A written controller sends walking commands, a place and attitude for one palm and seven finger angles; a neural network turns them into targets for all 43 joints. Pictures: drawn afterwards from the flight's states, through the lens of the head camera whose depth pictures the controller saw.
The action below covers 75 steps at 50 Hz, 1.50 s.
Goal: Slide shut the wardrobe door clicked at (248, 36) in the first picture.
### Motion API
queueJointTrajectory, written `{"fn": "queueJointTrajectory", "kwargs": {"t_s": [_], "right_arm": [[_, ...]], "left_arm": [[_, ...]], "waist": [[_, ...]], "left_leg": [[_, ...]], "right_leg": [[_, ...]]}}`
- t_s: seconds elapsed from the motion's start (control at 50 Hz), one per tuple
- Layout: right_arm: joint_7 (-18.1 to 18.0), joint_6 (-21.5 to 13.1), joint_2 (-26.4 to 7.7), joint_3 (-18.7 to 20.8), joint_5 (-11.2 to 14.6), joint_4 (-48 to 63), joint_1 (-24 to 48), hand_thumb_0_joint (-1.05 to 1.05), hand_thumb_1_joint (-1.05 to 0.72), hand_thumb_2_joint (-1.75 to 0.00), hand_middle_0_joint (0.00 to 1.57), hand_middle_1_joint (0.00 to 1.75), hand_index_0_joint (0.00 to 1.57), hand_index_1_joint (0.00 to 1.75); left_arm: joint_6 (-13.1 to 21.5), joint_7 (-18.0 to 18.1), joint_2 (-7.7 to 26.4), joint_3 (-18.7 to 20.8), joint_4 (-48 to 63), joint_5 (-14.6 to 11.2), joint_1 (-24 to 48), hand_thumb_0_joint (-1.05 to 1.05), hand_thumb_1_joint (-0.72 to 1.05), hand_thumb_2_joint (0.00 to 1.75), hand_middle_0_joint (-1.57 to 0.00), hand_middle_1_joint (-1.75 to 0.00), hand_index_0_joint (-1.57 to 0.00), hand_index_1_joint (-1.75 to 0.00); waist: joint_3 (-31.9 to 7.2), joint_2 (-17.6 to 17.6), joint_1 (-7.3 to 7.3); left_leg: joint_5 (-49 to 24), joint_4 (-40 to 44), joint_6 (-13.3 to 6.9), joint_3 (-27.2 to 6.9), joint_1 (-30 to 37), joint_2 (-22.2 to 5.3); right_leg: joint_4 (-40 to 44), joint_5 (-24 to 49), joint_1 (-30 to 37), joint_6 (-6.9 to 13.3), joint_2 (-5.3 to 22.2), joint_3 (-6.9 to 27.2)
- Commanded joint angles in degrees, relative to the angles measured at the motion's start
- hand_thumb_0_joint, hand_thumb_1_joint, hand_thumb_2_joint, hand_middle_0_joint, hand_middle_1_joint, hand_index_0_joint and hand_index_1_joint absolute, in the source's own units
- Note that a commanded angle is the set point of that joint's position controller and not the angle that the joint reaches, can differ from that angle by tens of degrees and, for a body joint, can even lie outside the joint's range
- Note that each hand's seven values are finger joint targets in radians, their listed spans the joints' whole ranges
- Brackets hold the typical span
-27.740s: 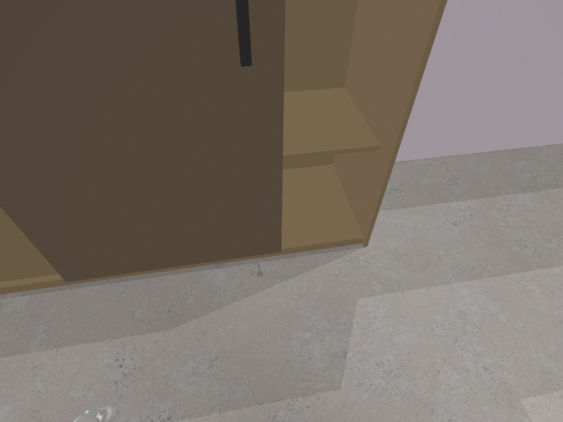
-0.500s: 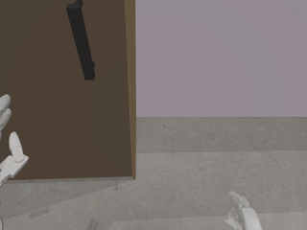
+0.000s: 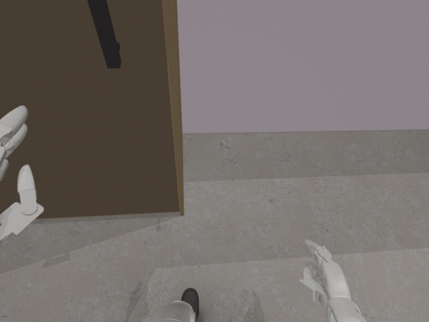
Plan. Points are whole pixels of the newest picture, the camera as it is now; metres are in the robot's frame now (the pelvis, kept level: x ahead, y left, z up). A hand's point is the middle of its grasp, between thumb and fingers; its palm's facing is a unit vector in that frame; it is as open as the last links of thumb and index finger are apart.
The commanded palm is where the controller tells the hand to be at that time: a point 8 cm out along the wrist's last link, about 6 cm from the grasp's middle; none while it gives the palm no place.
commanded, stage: step back with the hand held close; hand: left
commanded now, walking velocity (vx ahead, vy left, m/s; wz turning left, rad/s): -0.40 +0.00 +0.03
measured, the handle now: (104, 12) +0.58 +0.27 +0.23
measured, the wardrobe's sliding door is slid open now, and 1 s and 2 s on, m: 0.00 0.00 0.00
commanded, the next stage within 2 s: stop stepping back and stand still in 0.16 s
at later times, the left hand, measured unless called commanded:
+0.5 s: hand out of the picture +0.06 +0.27 +0.19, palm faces +0.36 -0.79 -0.50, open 7.5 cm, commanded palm +0.01 +0.32 +0.19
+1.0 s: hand out of the picture +0.01 +0.32 +0.19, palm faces +0.49 -0.73 -0.47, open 7.5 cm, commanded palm -0.04 +0.35 +0.19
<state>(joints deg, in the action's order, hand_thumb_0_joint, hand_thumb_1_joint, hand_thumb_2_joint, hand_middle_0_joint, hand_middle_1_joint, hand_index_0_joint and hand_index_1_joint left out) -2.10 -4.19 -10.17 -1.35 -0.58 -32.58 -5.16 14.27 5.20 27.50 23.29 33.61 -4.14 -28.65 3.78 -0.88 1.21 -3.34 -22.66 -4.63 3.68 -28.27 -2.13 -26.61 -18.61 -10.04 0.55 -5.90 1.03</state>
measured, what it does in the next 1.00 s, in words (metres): walks backwards: left foot, then right foot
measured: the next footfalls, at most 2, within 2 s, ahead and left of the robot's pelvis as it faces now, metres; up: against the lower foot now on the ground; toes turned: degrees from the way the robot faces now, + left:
left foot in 0.24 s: +0.02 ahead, +0.12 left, +0.00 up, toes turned +1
right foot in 0.48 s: -0.12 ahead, -0.10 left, +0.00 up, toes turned -1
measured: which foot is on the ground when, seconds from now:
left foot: down 0.00-0.04, up 0.06-0.22, down 0.24-0.50, up 0.52-0.70, down 0.72-1.00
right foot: down 0.00-0.28, up 0.30-0.46, down 0.48-0.72, up 0.74-0.94, down 0.96-1.00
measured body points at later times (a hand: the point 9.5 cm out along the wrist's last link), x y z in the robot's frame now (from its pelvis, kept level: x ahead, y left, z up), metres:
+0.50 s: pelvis -0.12 +0.02 +0.00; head -0.12 +0.06 +0.45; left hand +0.04 +0.31 +0.22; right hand +0.04 -0.19 -0.06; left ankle -0.02 +0.12 -0.72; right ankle -0.16 -0.10 -0.73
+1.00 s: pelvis -0.16 +0.05 +0.00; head -0.18 +0.07 +0.44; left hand -0.02 +0.35 +0.22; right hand -0.01 -0.17 -0.08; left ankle -0.14 +0.16 -0.71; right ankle -0.12 -0.06 -0.73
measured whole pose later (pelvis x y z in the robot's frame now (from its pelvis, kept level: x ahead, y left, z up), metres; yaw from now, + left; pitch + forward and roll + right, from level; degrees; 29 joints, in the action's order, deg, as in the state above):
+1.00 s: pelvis -0.16 +0.05 +0.00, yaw +2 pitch -2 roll -2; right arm -2.4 -5.5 -9.7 -1.4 -0.7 -35.5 -16.1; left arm 13.0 8.5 27.2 25.7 30.7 -0.6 -30.4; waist -1.1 0.5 0.8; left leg 25.6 -50.0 -0.5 1.2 -23.7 -3.1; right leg -32.7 -15.0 -16.6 2.9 -1.1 -5.2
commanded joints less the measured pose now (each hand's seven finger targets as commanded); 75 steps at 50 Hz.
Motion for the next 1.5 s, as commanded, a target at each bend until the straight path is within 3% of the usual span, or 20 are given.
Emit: {"fn": "queueJointTrajectory", "kwargs": {"t_s": [0.0, 0.04, 0.14, 0.24, 0.3, 0.42, 0.5, 0.64, 0.7, 0.88, 0.9, 0.94, 1.08, 1.1, 1.14, 1.2, 1.26, 1.32, 1.36, 1.48], "right_arm": [[-1.3, -0.6, -8.1, 4.3, 1.4, 9.0, 1.2, 0.0, -0.9, -0.9, 0.2, 0.3, 0.2, 0.3], [-1.7, -0.4, -8.5, 5.2, 0.7, 6.6, 2.1, 0.0, -0.9, -0.9, 0.2, 0.3, 0.2, 0.3], [-3.5, -0.6, -7.2, 1.7, -0.4, 4.5, 3.5, 0.0, -0.9, -0.9, 0.2, 0.3, 0.2, 0.3], [-3.2, -2.4, -10.6, 4.7, 1.6, 7.0, -3.0, 0.0, -0.9, -0.9, 0.2, 0.3, 0.2, 0.3], [-1.7, -5.2, -10.0, 5.3, -0.4, 8.2, -2.4, 0.0, -0.9, -0.9, 0.2, 0.3, 0.2, 0.3], [-1.2, -5.2, -8.9, 4.4, 0.3, 7.0, -3.4, 0.0, -0.9, -0.9, 0.2, 0.3, 0.2, 0.3], [-2.4, -2.0, -9.3, 5.5, 0.5, 4.2, -3.6, 0.0, -0.9, -0.9, 0.2, 0.3, 0.2, 0.3], [-3.8, -4.2, -8.8, 3.2, 0.4, 2.8, -1.6, 0.0, -0.9, -0.9, 0.2, 0.3, 0.2, 0.3], [-3.4, -6.2, -10.3, 3.4, 0.2, 5.3, -3.7, 0.0, -0.9, -0.9, 0.2, 0.3, 0.2, 0.3], [-0.7, -5.1, -8.4, 3.7, 0.0, 5.7, -3.5, 0.0, -0.9, -0.9, 0.2, 0.3, 0.2, 0.3], [-1.0, -4.1, -8.4, 3.9, -0.2, 5.6, -3.5, 0.0, -0.9, -0.9, 0.2, 0.3, 0.2, 0.3], [-1.3, -2.9, -8.4, 4.9, 0.8, 6.2, -3.2, 0.0, -0.9, -0.9, 0.2, 0.3, 0.2, 0.3], [-2.6, -4.5, -7.4, 2.8, -0.1, 3.0, -2.0, 0.0, -0.9, -0.9, 0.2, 0.3, 0.2, 0.3], [3.6, -3.7, -12.4, 4.9, -0.6, -10.3, -8.9, 0.0, -0.9, -0.9, 0.2, 0.3, 0.2, 0.3], [3.0, 1.1, -13.2, 4.9, -0.9, -4.8, -9.3, 0.0, -0.9, -0.9, 0.2, 0.3, 0.2, 0.3], [1.5, 0.9, -14.1, 4.8, -3.1, -2.6, -8.8, 0.0, -0.9, -0.9, 0.2, 0.3, 0.2, 0.3], [0.7, 1.7, -14.6, 4.3, -2.9, -5.0, -5.9, 0.0, -0.9, -0.9, 0.2, 0.3, 0.2, 0.3], [1.2, 2.6, -12.7, 3.7, -1.3, -8.1, -4.4, 0.0, -0.9, -0.9, 0.2, 0.3, 0.2, 0.3], [1.7, 3.4, -6.8, 2.9, -0.2, -9.4, -7.2, 0.0, -0.9, -0.9, 0.2, 0.3, 0.2, 0.3], [1.2, 4.6, -6.3, 3.6, -0.8, -18.0, -12.4, 0.0, -0.9, -0.9, 0.2, 0.3, 0.2, 0.3]], "left_arm": [[2.9, 2.2, 11.1, 12.0, 9.0, -2.4, -7.5, 0.0, 0.9, 0.9, -0.2, -0.3, -0.2, -0.3], [2.0, 3.3, 11.2, 11.5, 6.8, -1.5, -4.7, 0.0, 0.9, 0.9, -0.2, -0.3, -0.2, -0.3], [1.0, 3.5, 7.0, 3.8, -0.4, 1.8, 11.3, 0.0, 0.9, 0.9, -0.2, -0.3, -0.2, -0.3], [3.1, 4.0, 9.9, 5.3, 11.7, 1.9, 7.5, 0.0, 0.9, 0.9, -0.2, -0.3, -0.2, -0.3], [2.6, 3.3, 10.3, 9.3, 20.1, 1.2, 0.0, 0.0, 0.9, 0.9, -0.2, -0.3, -0.2, -0.3], [0.3, 4.5, 8.5, 11.9, 11.3, 0.7, -9.9, 0.0, 0.9, 0.9, -0.2, -0.3, -0.2, -0.3], [-2.3, 4.0, 6.7, 8.2, 0.9, -0.2, 0.9, 0.0, 0.9, 0.9, -0.2, -0.3, -0.2, -0.3], [-2.1, 4.8, 1.7, -2.4, 0.6, 2.9, 19.5, 0.0, 0.9, 0.9, -0.2, -0.3, -0.2, -0.3], [0.8, 5.7, 5.3, 0.8, 12.4, 3.3, 20.4, 0.0, 0.9, 0.9, -0.2, -0.3, -0.2, -0.3], [0.2, 4.9, 6.2, 8.7, 5.7, 3.0, -2.9, 0.0, 0.9, 0.9, -0.2, -0.3, -0.2, -0.3], [-0.5, 4.9, 5.7, 8.6, 1.6, 3.3, -2.7, 0.0, 0.9, 0.9, -0.2, -0.3, -0.2, -0.3], [-2.4, 4.3, 4.1, 6.5, -4.2, 2.6, -0.4, 0.0, 0.9, 0.9, -0.2, -0.3, -0.2, -0.3], [0.1, 4.2, 4.1, 2.8, 3.4, 3.0, 10.9, 0.0, 0.9, 0.9, -0.2, -0.3, -0.2, -0.3], [-11.1, -2.9, -9.9, -15.7, -39.7, 7.4, 9.1, 0.0, 0.9, 0.9, -0.2, -0.3, -0.2, -0.3], [-15.7, -4.8, -13.5, -16.5, -40.7, 6.1, 2.5, 0.0, 0.9, 0.9, -0.2, -0.3, -0.2, -0.3], [-15.1, -5.3, -10.8, -17.5, -44.6, 6.4, 11.7, 0.0, 0.9, 0.9, -0.2, -0.3, -0.2, -0.3], [-15.2, -5.2, -9.3, -18.9, -56.3, 5.5, 13.8, 0.0, 0.9, 0.9, -0.2, -0.3, -0.2, -0.3], [-14.0, -5.0, -6.7, -19.5, -67.7, 5.4, 8.5, 0.0, 0.9, 0.9, -0.2, -0.3, -0.2, -0.3], [-13.1, -4.6, -3.6, -20.2, -72.5, 5.6, 9.5, 0.0, 0.9, 0.9, -0.2, -0.3, -0.2, -0.3], [-12.6, -3.9, -8.0, -20.7, -80.7, 5.2, 17.3, 0.0, 0.9, 0.9, -0.2, -0.3, -0.2, -0.3]], "waist": [[-13.4, 5.3, -0.58], [-4.7, 9.5, 0.36], [4.5, 2.8, -1.64], [-19.2, -8.1, 0.72], [-22.8, -14.8, 0.44], [-13.1, -12.3, -1.36], [-3.4, 16.2, -1.44], [-0.2, 2.8, -2.8], [-3.1, -22.2, -2.44], [-6.1, -12.4, -0.34], [-4.8, -6.0, 0.27], [-0.8, 17.3, -0.09], [-3.5, 8.7, -2.02], [-0.4, 0.0, -6.9], [-2.8, -19.6, -3.4], [-6.5, -1.0, -4.62], [-8.4, -1.4, -2.09], [-13.2, -4.3, 0.92], [-11.1, 4.7, -1.59], [-8.6, 2.1, -4.25]], "left_leg": [[20.7, -15.7, 5.4, -4.1, 21.8, 0.3], [28.3, -41.0, 7.2, -8.1, 14.6, 3.7], [23.3, -15.8, 5.6, -5.2, 2.2, 0.7], [-27.6, -3.2, -0.4, -12.1, 26.8, -12.1], [-0.6, 5.8, -4.1, -21.8, 17.0, -14.4], [41.4, 8.6, 4.0, -9.9, 1.2, -3.5], [28.7, -39.1, 6.2, -4.7, 3.1, 2.6], [26.0, -9.6, 3.1, 1.0, 15.3, -0.2], [32.2, 10.9, -5.1, -33.4, 23.1, -17.6], [43.7, 3.1, 0.5, -7.2, -6.4, -9.1], [43.7, -5.2, 1.7, -4.2, -11.1, -6.5], [36.6, -38.9, 4.1, -1.1, -13.1, 2.0], [24.3, -15.5, 3.3, 0.1, 14.5, -1.0], [16.0, -13.3, 3.4, -2.0, 11.9, -3.2], [12.8, 0.8, -2.9, -22.2, 9.0, -14.3], [3.7, 2.2, -8.5, -30.5, 8.2, -16.8], [-12.1, -2.0, -7.5, -19.5, 11.8, -14.0], [1.2, -8.6, -0.6, -9.4, 9.7, -5.9], [25.3, -15.2, 4.5, -3.0, 4.7, 2.4], [12.5, -6.6, 3.4, -6.2, 17.7, -0.8]], "right_leg": [[16.4, -6.1, -21.4, 3.7, 16.5, 12.1], [22.4, -12.4, -33.3, 11.5, 28.0, 22.3], [6.0, 32.1, -12.3, 4.8, 15.5, 4.7], [-10.1, 6.9, -7.8, -2.2, 5.3, 2.7], [-22.4, -9.7, -3.6, -1.5, 3.0, 1.3], [2.3, -7.7, 9.3, 1.4, 1.8, -6.0], [20.6, -31.7, -17.4, 14.1, 25.0, 22.2], [7.9, -20.7, -16.5, 7.0, 16.3, 2.2], [-22.2, -13.7, -24.8, 0.3, 4.2, -4.4], [-6.7, -4.5, 10.3, 0.8, 3.7, -8.0], [-2.6, -7.5, 12.8, 2.2, 5.2, -4.7], [19.9, -29.4, -2.1, 11.7, 25.6, 32.0], [11.0, -16.3, -15.8, 7.2, 18.1, 4.9], [-5.8, 6.6, -18.0, 3.9, 19.3, -5.2], [-24.9, -12.9, -22.6, -3.2, 6.8, -5.8], [-38.2, -12.7, -22.9, -2.3, 7.4, 1.6], [-27.3, -9.9, -17.1, -3.0, 7.9, 1.3], [-2.3, 7.5, 1.2, -2.0, 7.3, 1.0], [6.7, 12.3, -0.5, 4.7, 21.0, 19.2], [5.3, 11.5, -6.2, 3.9, 14.5, 7.5]]}}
